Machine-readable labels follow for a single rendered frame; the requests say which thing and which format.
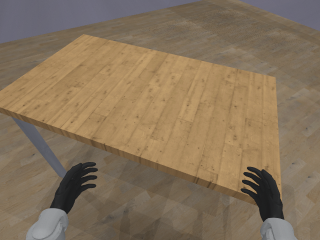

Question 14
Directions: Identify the table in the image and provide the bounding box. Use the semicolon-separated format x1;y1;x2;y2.
0;34;282;206

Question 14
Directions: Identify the right robot forearm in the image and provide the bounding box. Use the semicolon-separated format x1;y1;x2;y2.
260;217;298;240

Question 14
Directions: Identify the robot right hand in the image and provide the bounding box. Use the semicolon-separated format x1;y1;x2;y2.
240;166;285;222

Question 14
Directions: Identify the robot left hand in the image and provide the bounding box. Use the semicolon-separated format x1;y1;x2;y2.
50;162;98;214

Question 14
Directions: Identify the left robot forearm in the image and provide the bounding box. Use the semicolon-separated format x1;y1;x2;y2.
25;208;69;240

